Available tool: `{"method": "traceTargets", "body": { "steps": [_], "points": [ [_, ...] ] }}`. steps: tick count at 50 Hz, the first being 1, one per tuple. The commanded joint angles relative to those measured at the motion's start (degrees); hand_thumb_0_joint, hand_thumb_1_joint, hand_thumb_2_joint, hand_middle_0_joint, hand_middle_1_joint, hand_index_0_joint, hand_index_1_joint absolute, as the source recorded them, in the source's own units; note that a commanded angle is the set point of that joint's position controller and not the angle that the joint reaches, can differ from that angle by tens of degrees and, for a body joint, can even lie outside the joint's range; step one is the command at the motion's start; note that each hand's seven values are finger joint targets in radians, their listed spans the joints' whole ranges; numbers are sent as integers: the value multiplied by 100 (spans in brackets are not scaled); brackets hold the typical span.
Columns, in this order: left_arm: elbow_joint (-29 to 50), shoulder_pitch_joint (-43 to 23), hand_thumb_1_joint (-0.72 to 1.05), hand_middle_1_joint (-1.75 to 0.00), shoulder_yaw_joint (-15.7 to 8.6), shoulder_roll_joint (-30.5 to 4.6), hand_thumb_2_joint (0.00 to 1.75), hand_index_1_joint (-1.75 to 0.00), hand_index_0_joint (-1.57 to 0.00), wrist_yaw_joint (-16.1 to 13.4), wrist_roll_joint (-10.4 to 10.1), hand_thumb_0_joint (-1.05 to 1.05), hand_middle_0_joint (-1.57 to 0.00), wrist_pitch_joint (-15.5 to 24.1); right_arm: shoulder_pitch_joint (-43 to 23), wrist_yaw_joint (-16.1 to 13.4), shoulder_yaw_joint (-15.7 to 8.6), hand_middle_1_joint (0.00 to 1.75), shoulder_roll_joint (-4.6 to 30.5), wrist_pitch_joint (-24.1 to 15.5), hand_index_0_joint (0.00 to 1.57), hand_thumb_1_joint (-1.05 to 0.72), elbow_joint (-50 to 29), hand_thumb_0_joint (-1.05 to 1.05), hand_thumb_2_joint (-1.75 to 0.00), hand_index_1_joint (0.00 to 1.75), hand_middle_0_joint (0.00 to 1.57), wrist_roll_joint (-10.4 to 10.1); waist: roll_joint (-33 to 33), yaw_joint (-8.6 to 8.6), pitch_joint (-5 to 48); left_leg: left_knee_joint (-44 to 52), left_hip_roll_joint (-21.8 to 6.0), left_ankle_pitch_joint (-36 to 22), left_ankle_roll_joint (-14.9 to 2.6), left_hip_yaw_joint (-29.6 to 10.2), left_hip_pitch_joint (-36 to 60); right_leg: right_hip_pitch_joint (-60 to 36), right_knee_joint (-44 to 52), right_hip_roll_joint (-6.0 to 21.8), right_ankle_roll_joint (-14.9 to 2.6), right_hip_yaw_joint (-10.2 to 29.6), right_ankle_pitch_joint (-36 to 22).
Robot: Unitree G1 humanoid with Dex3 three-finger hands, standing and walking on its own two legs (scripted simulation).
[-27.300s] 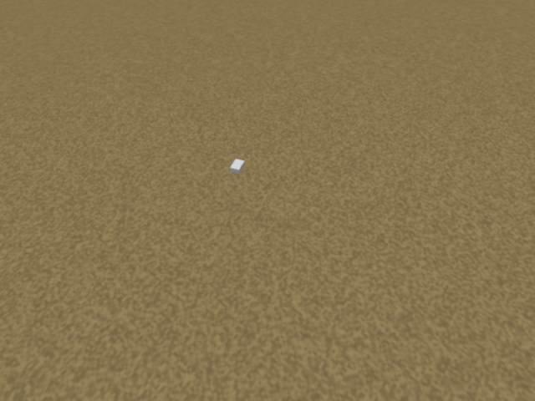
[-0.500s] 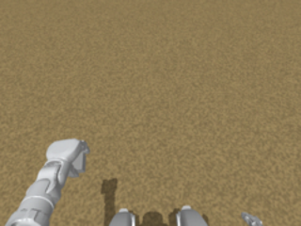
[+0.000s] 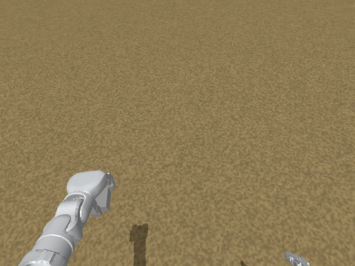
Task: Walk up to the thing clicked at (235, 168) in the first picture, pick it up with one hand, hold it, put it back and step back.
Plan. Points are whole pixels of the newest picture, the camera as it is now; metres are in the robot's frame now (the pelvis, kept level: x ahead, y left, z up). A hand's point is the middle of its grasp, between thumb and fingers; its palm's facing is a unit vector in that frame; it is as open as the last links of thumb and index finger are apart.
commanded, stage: hold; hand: left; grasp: from above
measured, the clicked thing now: (94, 200) +0.32 +0.25 -0.10
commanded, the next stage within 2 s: crouch in 1.76 s
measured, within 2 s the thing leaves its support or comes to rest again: neither
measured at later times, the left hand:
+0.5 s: hand (94, 190) +0.32 +0.22 -0.03, palm faces -0.45 -0.06 -0.89, open 8.1 cm
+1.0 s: hand (96, 192) +0.30 +0.21 -0.01, palm faces -0.44 -0.06 -0.89, open 8.1 cm
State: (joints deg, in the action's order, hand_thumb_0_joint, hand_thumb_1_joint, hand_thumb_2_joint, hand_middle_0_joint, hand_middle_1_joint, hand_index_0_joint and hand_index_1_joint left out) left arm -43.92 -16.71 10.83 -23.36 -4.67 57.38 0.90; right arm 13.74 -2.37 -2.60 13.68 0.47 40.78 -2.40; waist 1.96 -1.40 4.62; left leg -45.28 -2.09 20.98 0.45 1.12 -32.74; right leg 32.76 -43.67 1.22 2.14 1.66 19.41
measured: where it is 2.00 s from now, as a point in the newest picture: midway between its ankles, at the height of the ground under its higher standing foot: outside the picture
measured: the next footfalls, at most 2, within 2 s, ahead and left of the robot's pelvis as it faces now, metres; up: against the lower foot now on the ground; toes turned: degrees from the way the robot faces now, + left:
none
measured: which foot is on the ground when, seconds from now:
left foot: down 0.00-1.00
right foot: down 0.00-1.00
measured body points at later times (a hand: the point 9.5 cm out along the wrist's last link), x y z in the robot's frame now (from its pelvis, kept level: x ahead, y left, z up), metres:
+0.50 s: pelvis +0.02 +0.00 +0.02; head +0.04 -0.02 +0.47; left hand +0.34 +0.22 +0.02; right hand +0.15 -0.26 -0.10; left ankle +0.02 +0.12 -0.71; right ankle +0.02 -0.15 -0.71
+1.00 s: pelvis +0.01 -0.01 +0.03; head +0.02 -0.04 +0.47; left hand +0.32 +0.21 +0.04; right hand +0.16 -0.27 -0.09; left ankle +0.02 +0.12 -0.71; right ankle +0.02 -0.15 -0.71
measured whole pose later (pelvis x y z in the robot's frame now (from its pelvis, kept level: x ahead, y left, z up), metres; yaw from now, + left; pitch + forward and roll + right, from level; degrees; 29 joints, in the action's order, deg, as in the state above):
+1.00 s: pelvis +0.01 -0.01 +0.03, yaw -1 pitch +2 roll +1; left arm -34.0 -12.7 11.6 -23.2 2.7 56.0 0.2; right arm 11.1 -3.0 -2.1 14.5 4.4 37.6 -3.5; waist 2.9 0.5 1.7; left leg -30.8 -2.0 15.5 1.2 2.1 -17.7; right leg 19.3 -32.1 1.2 1.3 2.2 15.3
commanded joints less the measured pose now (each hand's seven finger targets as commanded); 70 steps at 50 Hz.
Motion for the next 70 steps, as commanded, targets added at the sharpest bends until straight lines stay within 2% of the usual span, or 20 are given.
{"method": "traceTargets", "body": {
  "steps": [1, 4, 9, 11, 15, 17, 18, 21, 22, 25, 29, 33, 35, 37, 40, 44, 46, 55, 61, 70],
  "points": [
    [1138, -1657, 74, -34, -470, -1206, 31, -30, -110, -46, -27, 0, -105, -27, -152, -73, -247, 30, 831, -176, 20, -89, -653, 0, -89, 30, 20, -38, -31, 24, 1511, 836, 276, -1345, -46, 19, 1151, -918, 801, -301, -244, -112, -1087],
    [1194, -1653, 74, -35, -419, -1141, 32, -30, -110, 69, -54, 0, -106, -13, -208, -77, -235, 30, 830, -152, 20, -89, -704, 0, -89, 30, 20, -43, -48, -24, 1372, 922, 250, -1402, -46, 10, 1236, -894, 863, -328, -244, -145, -1104],
    [1442, -1546, 73, -34, -522, -1278, 31, -29, -109, 202, -41, 0, -105, 22, -312, -80, -242, 30, 843, -102, 20, -89, -817, 0, -89, 30, 20, -73, 23, 98, 1415, 1066, 251, -1621, -39, 45, 1428, -1102, 924, -329, -260, -169, -1258],
    [1495, -1573, 75, -34, -444, -1157, 33, -30, -111, 230, -45, 0, -107, 10, -313, -84, -221, 30, 823, -78, 20, -89, -851, 0, -89, 30, 20, -75, -32, 31, 1358, 1082, 264, -1643, -52, 52, 1465, -1108, 969, -321, -247, -143, -1308],
    [1607, -1523, 76, -34, -512, -1237, 34, -30, -111, 270, -28, 0, -107, -3, -340, -88, -236, 30, 833, -49, 20, -89, -873, 0, -89, 30, 20, -77, 2, 110, 1418, 1136, 257, -1894, -46, 63, 1582, -1245, 986, -324, -248, -156, -1526],
    [1691, -1589, 76, -35, -449, -1173, 34, -30, -111, 286, -40, 0, -107, -9, -339, -82, -229, 30, 833, -36, 20, -89, -883, 0, -89, 30, 20, -90, -56, 60, 1421, 1150, 271, -1919, -61, 73, 1642, -1314, 1029, -308, -230, -131, -1580],
    [1684, -1499, 75, -35, -531, -1246, 33, -31, -110, 283, -45, 0, -106, -20, -370, -81, -236, 30, 831, -27, 20, -89, -874, 0, -89, 30, 20, -91, -17, 125, 1447, 1180, 271, -1976, -53, 88, 1695, -1379, 1045, -310, -233, -145, -1619],
    [1772, -1575, 75, -35, -477, -1218, 35, -31, -111, 289, -28, 0, -106, -46, -418, -82, -232, 30, 838, 9, 20, -89, -909, 0, -89, 30, 20, -102, -89, 126, 1401, 1245, 272, -2023, -70, 97, 1782, -1432, 1133, -304, -215, -147, -1698],
    [1719, -1510, 74, -35, -420, -1146, 34, -31, -110, 307, -26, 0, -106, -53, -377, -79, -231, 30, 841, 18, 20, -89, -897, 0, -89, 30, 20, -102, -119, 56, 1406, 1244, 271, -2066, -78, 112, 1819, -1423, 1125, -306, -215, -138, -1754],
    [1799, -1545, 76, -34, -501, -1248, 34, -30, -111, 352, -54, 0, -107, -52, -447, -83, -227, 30, 830, 46, 20, -89, -912, 0, -89, 30, 20, -105, -52, 161, 1406, 1318, 260, -2134, -72, 103, 1881, -1538, 1182, -303, -216, -166, -1786],
    [1659, -1429, 76, -33, -467, -1143, 33, -29, -111, 400, -46, 0, -107, -77, -465, -86, -205, 30, 808, 74, 20, -89, -940, 0, -89, 30, 20, -103, -80, 111, 1242, 1391, 267, -2018, -82, 129, 1889, -1517, 1268, -297, -212, -141, -1687],
    [1857, -1478, 78, -34, -524, -1241, 33, -30, -112, 442, -78, 0, -107, -85, -590, -103, -197, 30, 812, 93, 20, -89, -984, 0, -89, 30, 20, -113, -141, 179, 1263, 1462, 289, -2021, -103, 160, 2012, -1633, 1384, -263, -177, -127, -1724],
    [1876, -1490, 77, -35, -393, -1120, 33, -30, -112, 468, -78, 0, -107, -87, -573, -101, -180, 30, 794, 95, 20, -89, -996, 0, -89, 30, 20, -109, -162, 123, 1205, 1501, 273, -2000, -107, 146, 2015, -1589, 1407, -276, -185, -129, -1699],
    [1899, -1483, 77, -34, -542, -1247, 32, -29, -112, 444, -98, 0, -108, -82, -621, -99, -179, 30, 808, 112, 20, -89, -1036, 0, -89, 30, 20, -123, -76, 219, 1104, 1616, 264, -1830, -85, 139, 1976, -1640, 1465, -288, -219, -147, -1464],
    [1864, -1365, 77, -33, -464, -1154, 34, -29, -112, 485, -80, 0, -108, -90, -646, -105, -174, 30, 804, 131, 20, -89, -1055, 0, -89, 30, 20, -124, -165, 159, 1067, 1664, 262, -1764, -101, 148, 2045, -1661, 1531, -288, -205, -131, -1400],
    [2039, -1431, 79, -35, -463, -1167, 34, -31, -113, 516, -116, 0, -109, -85, -762, -112, -147, 30, 771, 133, 20, -89, -1108, 0, -89, 30, 20, -131, -158, 211, 1033, 1714, 303, -1687, -123, 181, 2088, -1721, 1655, -242, -179, -96, -1357],
    [2055, -1359, 80, -35, -549, -1238, 34, -31, -114, 513, -146, 0, -110, -75, -770, -120, -143, 30, 788, 142, 20, -89, -1108, 0, -89, 30, 20, -130, -184, 196, 1009, 1761, 303, -1595, -133, 195, 2124, -1724, 1712, -239, -171, -86, -1277],
    [2247, -1441, 78, -33, -536, -1268, 35, -30, -113, 572, -102, 0, -110, -43, -828, -147, -142, 30, 781, 177, 20, -89, -1093, 0, -90, 30, 20, -145, -63, 224, 1095, 1884, 279, -1894, -112, 196, 2379, -1875, 1736, -260, -205, -122, -1535],
    [2251, -1334, 79, -33, -582, -1307, 34, -29, -114, 664, -160, 0, -110, -31, -935, -163, -106, 30, 759, 187, 20, -89, -1150, 0, -90, 30, 20, -161, -226, 254, 883, 1962, 301, -1626, -148, 203, 2320, -1873, 1916, -228, -173, -110, -1268],
    [2419, -1186, 76, -34, -556, -1260, 35, -30, -112, 765, -171, 0, -109, 24, -946, -178, -95, 30, 753, 212, 20, -89, -1198, 0, -90, 30, 20, -165, -205, 222, 911, 2048, 279, -1733, -130, 191, 2481, -1936, 1942, -255, -199, -132, -1337]
  ]
}}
